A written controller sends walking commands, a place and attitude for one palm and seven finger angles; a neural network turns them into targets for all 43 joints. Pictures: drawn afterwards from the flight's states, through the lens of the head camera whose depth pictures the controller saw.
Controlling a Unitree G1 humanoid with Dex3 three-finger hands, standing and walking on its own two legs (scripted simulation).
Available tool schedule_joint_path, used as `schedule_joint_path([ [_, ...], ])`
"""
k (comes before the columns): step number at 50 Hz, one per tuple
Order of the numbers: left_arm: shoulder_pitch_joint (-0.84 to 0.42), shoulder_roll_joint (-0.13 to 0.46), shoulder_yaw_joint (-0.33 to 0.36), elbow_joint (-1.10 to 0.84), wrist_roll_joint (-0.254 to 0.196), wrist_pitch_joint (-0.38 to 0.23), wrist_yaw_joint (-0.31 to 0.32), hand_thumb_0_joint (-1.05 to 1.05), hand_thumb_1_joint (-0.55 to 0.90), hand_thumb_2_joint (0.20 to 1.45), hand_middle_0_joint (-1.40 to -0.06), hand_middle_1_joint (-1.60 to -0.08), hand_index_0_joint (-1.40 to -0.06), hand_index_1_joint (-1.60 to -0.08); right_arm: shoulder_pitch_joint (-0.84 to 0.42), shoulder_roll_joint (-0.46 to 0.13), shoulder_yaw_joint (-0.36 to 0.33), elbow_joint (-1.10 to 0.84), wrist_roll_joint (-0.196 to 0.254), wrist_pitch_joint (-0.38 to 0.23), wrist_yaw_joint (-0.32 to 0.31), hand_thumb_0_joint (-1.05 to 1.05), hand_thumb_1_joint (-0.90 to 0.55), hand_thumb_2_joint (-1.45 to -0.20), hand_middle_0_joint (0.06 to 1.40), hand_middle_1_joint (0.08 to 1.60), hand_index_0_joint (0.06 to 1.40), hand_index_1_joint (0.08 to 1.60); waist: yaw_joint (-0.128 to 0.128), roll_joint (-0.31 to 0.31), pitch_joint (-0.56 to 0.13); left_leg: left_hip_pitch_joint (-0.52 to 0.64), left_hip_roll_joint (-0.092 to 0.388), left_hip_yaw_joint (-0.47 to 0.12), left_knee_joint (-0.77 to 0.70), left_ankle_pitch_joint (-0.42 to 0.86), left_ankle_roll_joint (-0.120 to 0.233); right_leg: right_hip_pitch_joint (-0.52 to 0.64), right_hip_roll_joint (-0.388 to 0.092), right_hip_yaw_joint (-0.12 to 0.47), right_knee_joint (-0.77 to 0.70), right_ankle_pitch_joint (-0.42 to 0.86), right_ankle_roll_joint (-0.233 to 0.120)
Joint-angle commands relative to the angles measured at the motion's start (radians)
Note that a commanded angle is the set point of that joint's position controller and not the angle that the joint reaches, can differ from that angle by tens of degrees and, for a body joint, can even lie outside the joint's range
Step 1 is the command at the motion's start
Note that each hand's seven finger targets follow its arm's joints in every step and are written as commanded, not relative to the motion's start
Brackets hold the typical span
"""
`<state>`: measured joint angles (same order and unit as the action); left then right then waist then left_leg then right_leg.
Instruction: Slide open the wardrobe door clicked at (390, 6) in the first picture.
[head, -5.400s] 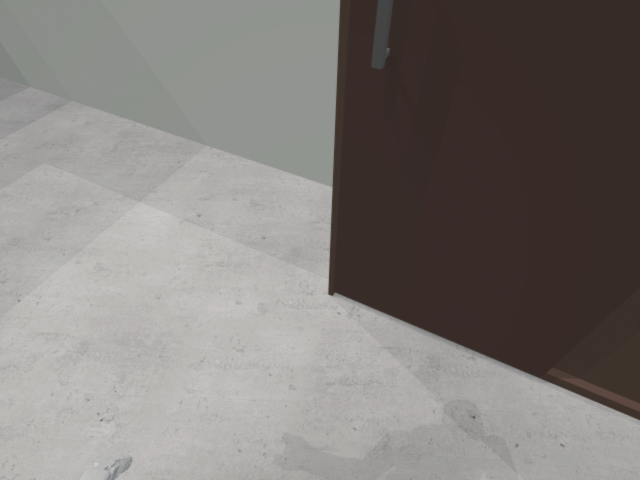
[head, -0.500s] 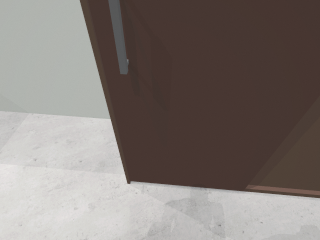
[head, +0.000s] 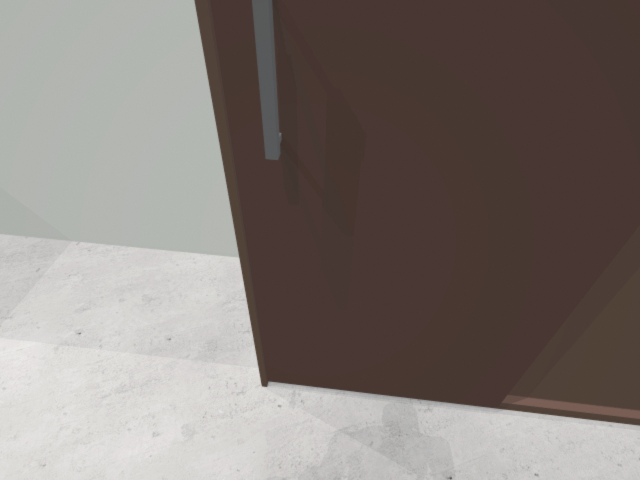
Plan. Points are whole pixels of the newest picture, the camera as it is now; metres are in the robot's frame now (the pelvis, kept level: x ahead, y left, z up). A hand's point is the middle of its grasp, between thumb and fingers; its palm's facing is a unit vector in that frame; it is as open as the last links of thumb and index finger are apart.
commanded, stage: come to a stop and stand still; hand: left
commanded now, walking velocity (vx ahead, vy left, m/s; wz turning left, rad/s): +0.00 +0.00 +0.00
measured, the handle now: (271, 79) +0.57 +0.10 +0.27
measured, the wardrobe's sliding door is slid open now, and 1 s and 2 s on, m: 0.00 0.00 0.00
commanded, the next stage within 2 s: look again from close up in 0.44 s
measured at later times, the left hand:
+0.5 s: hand out of the picture +0.00 +0.25 -0.15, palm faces +0.00 -0.95 -0.30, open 7.4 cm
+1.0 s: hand out of the picture -0.01 +0.22 -0.16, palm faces -0.01 -0.97 -0.23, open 7.4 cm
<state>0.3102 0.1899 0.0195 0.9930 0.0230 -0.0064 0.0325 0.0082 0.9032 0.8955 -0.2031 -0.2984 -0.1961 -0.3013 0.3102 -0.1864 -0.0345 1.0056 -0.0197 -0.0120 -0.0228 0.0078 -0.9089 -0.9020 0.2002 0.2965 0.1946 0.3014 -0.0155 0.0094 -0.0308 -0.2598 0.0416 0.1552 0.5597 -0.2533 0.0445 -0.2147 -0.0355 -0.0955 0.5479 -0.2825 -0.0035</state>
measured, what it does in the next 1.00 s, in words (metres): stands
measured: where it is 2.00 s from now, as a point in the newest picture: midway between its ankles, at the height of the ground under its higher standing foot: outside the picture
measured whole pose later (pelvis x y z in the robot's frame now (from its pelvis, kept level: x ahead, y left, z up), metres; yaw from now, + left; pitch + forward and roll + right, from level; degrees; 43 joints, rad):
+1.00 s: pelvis -0.02 +0.02 +0.01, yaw +0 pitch -3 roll -1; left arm 0.28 0.23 -0.01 1.06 0.02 0.00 0.02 0.01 0.90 0.90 -0.20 -0.30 -0.20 -0.30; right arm 0.24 -0.23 -0.01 1.10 -0.01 0.00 0.01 0.01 -0.91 -0.90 0.20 0.30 0.20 0.30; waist -0.01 0.00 0.02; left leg -0.22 0.01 0.16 0.40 -0.14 0.07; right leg -0.18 -0.05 -0.09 0.40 -0.17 0.02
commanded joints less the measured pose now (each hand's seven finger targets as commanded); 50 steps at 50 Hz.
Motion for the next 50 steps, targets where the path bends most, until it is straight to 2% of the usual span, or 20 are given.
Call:
schedule_joint_path([
  [1,0.022,0.157,0.032,-0.084,0.004,-0.022,0.009,0.000,0.900,0.900,-0.200,-0.300,-0.200,-0.300,-0.004,-0.175,-0.033,-0.079,-0.003,-0.024,0.001,0.000,-0.900,-0.900,0.200,0.300,0.200,0.300,0.012,0.005,0.100,-0.031,0.100,-0.161,-0.171,0.059,0.008,-0.049,-0.069,0.110,-0.114,0.110,-0.050],
  [3,0.001,0.179,0.034,-0.096,0.003,-0.021,0.006,0.000,0.900,0.900,-0.200,-0.300,-0.200,-0.300,-0.029,-0.198,-0.033,-0.088,-0.003,-0.024,0.003,0.000,-0.900,-0.900,0.200,0.300,0.200,0.300,0.011,0.011,0.087,-0.024,0.103,-0.162,-0.186,0.034,0.007,-0.042,-0.072,0.112,-0.123,0.097,-0.048],
  [9,-0.038,0.221,0.033,-0.108,0.005,-0.015,-0.004,0.000,0.900,0.900,-0.200,-0.300,-0.200,-0.300,-0.093,-0.252,-0.037,-0.103,-0.004,-0.018,0.016,0.000,-0.900,-0.900,0.200,0.300,0.200,0.300,0.012,0.019,0.087,-0.035,0.115,-0.192,-0.267,-0.145,0.003,-0.039,-0.074,0.107,-0.156,0.011,-0.038],
  [14,-0.040,0.238,0.029,-0.097,0.008,-0.010,-0.010,0.000,0.900,0.900,-0.200,-0.300,-0.200,-0.300,-0.113,-0.282,-0.037,-0.100,-0.004,-0.012,0.022,0.000,-0.900,-0.900,0.200,0.300,0.200,0.300,0.014,0.015,0.082,-0.049,0.123,-0.211,-0.311,-0.233,0.000,-0.029,-0.072,0.098,-0.170,-0.027,-0.032],
  [20,-0.034,0.248,0.022,-0.074,0.007,-0.013,-0.011,0.000,0.900,0.900,-0.200,-0.300,-0.200,-0.300,-0.110,-0.284,-0.032,-0.077,0.001,-0.011,0.027,0.000,-0.900,-0.900,0.200,0.300,0.200,0.300,0.010,-0.004,0.052,-0.011,0.120,-0.210,-0.308,-0.194,-0.003,-0.021,-0.085,0.106,-0.196,-0.014,-0.031],
  [23,-0.033,0.251,0.020,-0.058,0.007,-0.011,-0.011,0.000,0.900,0.900,-0.200,-0.300,-0.200,-0.300,-0.111,-0.289,-0.030,-0.060,0.002,-0.008,0.027,0.000,-0.900,-0.900,0.200,0.300,0.200,0.300,0.009,-0.001,0.086,-0.025,0.119,-0.210,-0.322,-0.225,-0.008,-0.040,-0.088,0.106,-0.210,-0.048,-0.027],
  [27,-0.018,0.248,0.015,-0.036,0.006,-0.014,-0.008,0.000,0.900,0.900,-0.200,-0.300,-0.200,-0.300,-0.102,-0.276,-0.026,-0.037,0.005,-0.010,0.026,0.000,-0.900,-0.900,0.200,0.300,0.200,0.300,0.011,-0.013,0.074,-0.014,0.114,-0.200,-0.313,-0.179,-0.009,-0.021,-0.097,0.111,-0.223,-0.017,-0.027],
  [35,-0.006,0.229,0.006,-0.001,0.004,-0.018,-0.003,0.000,0.900,0.900,-0.200,-0.300,-0.200,-0.300,-0.081,-0.247,-0.019,0.004,0.008,-0.009,0.026,0.000,-0.900,-0.900,0.200,0.300,0.200,0.300,0.007,-0.012,0.079,0.014,0.107,-0.192,-0.303,-0.122,-0.013,-0.024,-0.104,0.115,-0.246,-0.002,-0.025],
  [38,-0.003,0.214,0.004,0.011,0.005,-0.015,-0.003,0.000,0.900,0.900,-0.200,-0.300,-0.200,-0.300,-0.080,-0.238,-0.018,0.016,0.007,-0.006,0.024,0.000,-0.900,-0.900,0.200,0.300,0.200,0.300,0.007,-0.002,0.106,-0.010,0.107,-0.193,-0.319,-0.164,-0.017,-0.031,-0.099,0.113,-0.249,-0.029,-0.021],
  [42,0.008,0.200,0.003,0.020,0.005,-0.016,-0.001,0.000,0.900,0.900,-0.200,-0.300,-0.200,-0.300,-0.076,-0.221,-0.015,0.025,0.008,-0.008,0.023,0.000,-0.900,-0.900,0.200,0.300,0.200,0.300,0.011,-0.005,0.083,-0.001,0.103,-0.187,-0.310,-0.125,-0.018,-0.006,-0.103,0.113,-0.246,0.009,-0.022],
  [50,0.013,0.176,0.001,0.029,0.006,-0.014,0.002,0.000,0.900,0.900,-0.200,-0.300,-0.200,-0.300,-0.065,-0.200,-0.014,0.040,0.009,-0.006,0.023,0.000,-0.900,-0.900,0.200,0.300,0.200,0.300,0.014,-0.005,0.093,-0.001,0.109,-0.187,-0.321,-0.125,-0.020,-0.002,-0.099,0.103,-0.240,0.030,-0.017],
])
